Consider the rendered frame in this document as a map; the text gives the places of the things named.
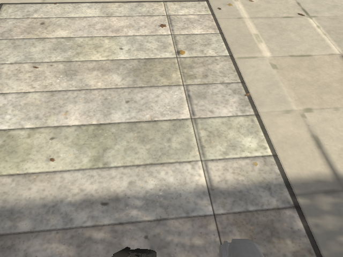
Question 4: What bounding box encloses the robot right thigh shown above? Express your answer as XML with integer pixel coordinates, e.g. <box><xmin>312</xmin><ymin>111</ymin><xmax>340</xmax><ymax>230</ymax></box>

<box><xmin>219</xmin><ymin>239</ymin><xmax>264</xmax><ymax>257</ymax></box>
